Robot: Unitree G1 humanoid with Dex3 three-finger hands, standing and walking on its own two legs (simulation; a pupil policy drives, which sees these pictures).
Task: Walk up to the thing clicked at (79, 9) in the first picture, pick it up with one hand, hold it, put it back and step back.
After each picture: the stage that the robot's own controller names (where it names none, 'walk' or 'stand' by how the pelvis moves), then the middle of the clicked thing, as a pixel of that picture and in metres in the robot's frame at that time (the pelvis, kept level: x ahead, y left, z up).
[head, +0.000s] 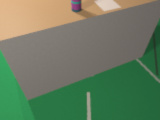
stand; out of the picture +1.04 +0.04 +0.03
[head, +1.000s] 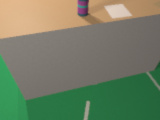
rise first; out of the picture +0.95 +0.03 +0.05
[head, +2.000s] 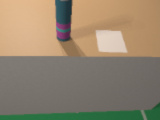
walk; (63, 15) +0.65 +0.11 +0.07
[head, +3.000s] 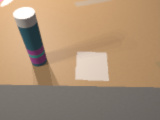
stand; (32, 40) +0.52 +0.22 +0.06
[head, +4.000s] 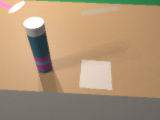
stand; (40, 48) +0.51 +0.19 +0.03
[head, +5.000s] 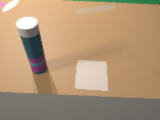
stand; (34, 49) +0.50 +0.21 +0.03
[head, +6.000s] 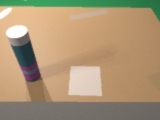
stand; (26, 57) +0.48 +0.24 +0.03
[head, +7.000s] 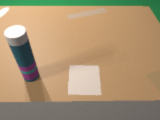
stand; (24, 56) +0.47 +0.24 +0.03
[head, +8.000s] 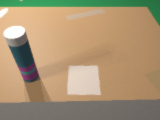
stand; (23, 57) +0.47 +0.25 +0.03
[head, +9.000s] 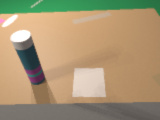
rise first; (30, 60) +0.47 +0.25 +0.03
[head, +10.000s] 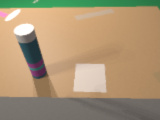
go down; (32, 54) +0.49 +0.25 +0.04
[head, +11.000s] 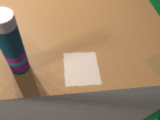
go down; (12, 46) +0.46 +0.23 +0.06
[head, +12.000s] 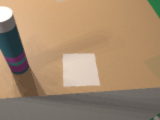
approach; (11, 45) +0.47 +0.23 +0.07
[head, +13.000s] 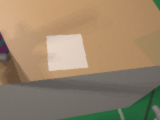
close; out of the picture +0.49 +0.26 +0.10
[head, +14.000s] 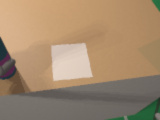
lift; out of the picture +0.43 +0.25 +0.10
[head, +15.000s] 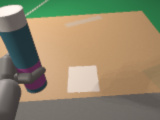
lift; (24, 54) +0.34 +0.17 +0.21
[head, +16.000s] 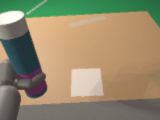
hold; (25, 60) +0.33 +0.17 +0.20
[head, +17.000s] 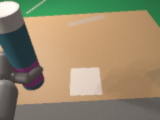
hold; (21, 53) +0.33 +0.17 +0.22
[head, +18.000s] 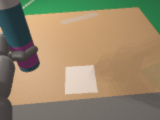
crouch; (17, 34) +0.41 +0.19 +0.22
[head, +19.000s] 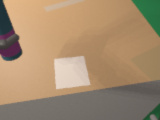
lower; out of the picture +0.49 +0.22 +0.19
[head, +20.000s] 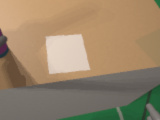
lower; out of the picture +0.50 +0.24 +0.11
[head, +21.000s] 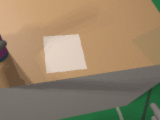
lower; out of the picture +0.49 +0.24 +0.11
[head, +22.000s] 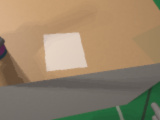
lower; out of the picture +0.49 +0.25 +0.11
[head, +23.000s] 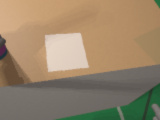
lower; out of the picture +0.49 +0.25 +0.11
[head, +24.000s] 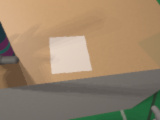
open; out of the picture +0.47 +0.24 +0.11
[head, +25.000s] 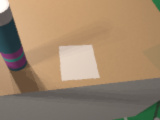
sink last; (7, 40) +0.46 +0.22 +0.09
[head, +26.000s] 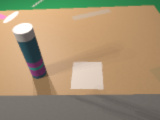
stand; (32, 53) +0.49 +0.25 +0.05
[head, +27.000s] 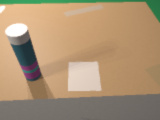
stand; (26, 55) +0.47 +0.24 +0.04
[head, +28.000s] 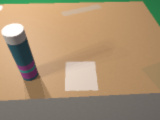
stand; (22, 55) +0.47 +0.25 +0.04
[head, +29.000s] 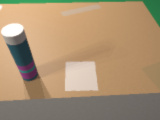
stand; (22, 55) +0.47 +0.25 +0.04
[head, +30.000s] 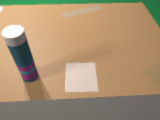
stand; (23, 57) +0.47 +0.25 +0.04
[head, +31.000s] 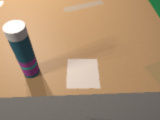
stand; (24, 52) +0.47 +0.24 +0.04
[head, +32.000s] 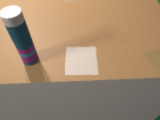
walk; (22, 39) +0.51 +0.25 +0.06
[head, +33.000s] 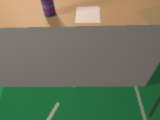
walk; out of the picture +0.87 +0.22 +0.05
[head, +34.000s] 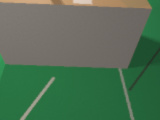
stand; out of the picture +1.22 +0.21 +0.05
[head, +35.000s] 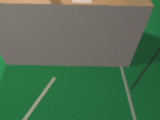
stand; out of the picture +1.18 +0.25 +0.04
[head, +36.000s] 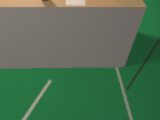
stand; out of the picture +1.17 +0.25 +0.03
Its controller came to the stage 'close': yes
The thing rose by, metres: 0.21
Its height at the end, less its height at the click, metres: +0.00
